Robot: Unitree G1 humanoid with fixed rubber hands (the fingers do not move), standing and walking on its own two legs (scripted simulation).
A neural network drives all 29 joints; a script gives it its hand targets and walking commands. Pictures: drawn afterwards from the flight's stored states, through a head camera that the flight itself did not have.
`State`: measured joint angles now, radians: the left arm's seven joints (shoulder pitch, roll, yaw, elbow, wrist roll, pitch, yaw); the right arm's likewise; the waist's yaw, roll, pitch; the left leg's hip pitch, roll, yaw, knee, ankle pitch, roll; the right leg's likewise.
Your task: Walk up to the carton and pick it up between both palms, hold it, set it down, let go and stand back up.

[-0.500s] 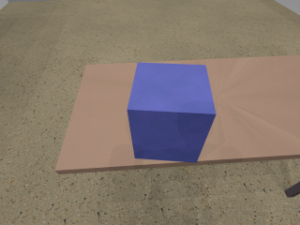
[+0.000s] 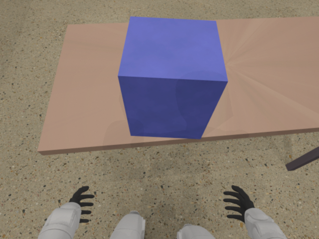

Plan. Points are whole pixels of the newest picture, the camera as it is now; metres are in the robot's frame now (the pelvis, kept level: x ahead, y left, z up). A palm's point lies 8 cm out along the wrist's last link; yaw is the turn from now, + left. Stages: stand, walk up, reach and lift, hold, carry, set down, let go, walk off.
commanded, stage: reach and lift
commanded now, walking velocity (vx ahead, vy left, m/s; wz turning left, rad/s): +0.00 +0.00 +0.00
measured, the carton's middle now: (169, 84) +0.49 +0.01 +0.06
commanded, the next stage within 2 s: none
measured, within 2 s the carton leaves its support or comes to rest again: neither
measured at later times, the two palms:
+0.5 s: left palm (73, 220) +0.16 +0.23 -0.06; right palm (254, 232) +0.14 -0.20 -0.06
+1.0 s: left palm (68, 210) +0.18 +0.23 -0.03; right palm (254, 215) +0.18 -0.19 -0.01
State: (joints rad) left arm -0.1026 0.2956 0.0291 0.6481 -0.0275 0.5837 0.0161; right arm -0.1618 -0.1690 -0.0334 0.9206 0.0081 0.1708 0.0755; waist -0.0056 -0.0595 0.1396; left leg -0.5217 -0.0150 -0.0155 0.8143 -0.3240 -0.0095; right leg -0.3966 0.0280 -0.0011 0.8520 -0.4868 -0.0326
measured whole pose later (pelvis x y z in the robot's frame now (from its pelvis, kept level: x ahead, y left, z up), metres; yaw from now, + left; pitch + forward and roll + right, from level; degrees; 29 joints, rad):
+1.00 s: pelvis +0.01 +0.01 +0.04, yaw -2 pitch -3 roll +0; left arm 0.21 0.23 -0.01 0.38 -0.08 0.16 0.05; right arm 0.21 -0.08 0.01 0.50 0.06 -0.03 0.00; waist 0.05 -0.07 0.04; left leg -0.19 0.00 0.03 0.37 -0.13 0.00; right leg -0.08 0.03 0.04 0.40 -0.27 -0.02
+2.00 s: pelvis +0.04 -0.01 +0.04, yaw -3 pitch -3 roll +1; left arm 0.04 0.20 0.03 0.43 -0.15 -0.15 -0.01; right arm 0.03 -0.15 0.10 0.49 0.21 -0.24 -0.10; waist 0.04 -0.04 0.01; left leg -0.12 0.00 0.03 0.34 -0.17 -0.02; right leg -0.01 0.03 0.04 0.37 -0.30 -0.04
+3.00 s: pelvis +0.02 -0.01 +0.04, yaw -3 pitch +5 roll +0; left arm -0.65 0.30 0.17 0.35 -0.17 0.52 0.04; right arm -0.72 -0.29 0.07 0.55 0.41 0.27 -0.18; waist 0.02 -0.03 -0.01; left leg -0.32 0.04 0.03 0.35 -0.11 -0.02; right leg -0.21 0.06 0.04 0.35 -0.23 -0.03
